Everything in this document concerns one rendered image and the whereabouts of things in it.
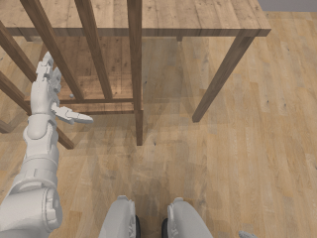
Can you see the chair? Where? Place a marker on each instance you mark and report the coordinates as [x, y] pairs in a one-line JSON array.
[[104, 73]]

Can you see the right robot thigh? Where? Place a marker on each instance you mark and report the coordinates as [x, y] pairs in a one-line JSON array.
[[186, 220]]

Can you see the table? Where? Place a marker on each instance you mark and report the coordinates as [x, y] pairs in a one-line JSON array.
[[243, 19]]

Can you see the robot left upper arm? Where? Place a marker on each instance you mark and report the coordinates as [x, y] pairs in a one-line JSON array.
[[30, 214]]

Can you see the left robot forearm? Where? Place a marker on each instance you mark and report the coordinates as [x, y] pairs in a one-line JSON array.
[[38, 169]]

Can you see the robot thigh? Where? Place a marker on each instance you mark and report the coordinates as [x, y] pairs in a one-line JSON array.
[[120, 216], [186, 220]]

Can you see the left robot thigh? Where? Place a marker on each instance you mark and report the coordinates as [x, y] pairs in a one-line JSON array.
[[120, 216]]

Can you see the left robot hand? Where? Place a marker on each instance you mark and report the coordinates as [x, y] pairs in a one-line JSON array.
[[44, 92]]

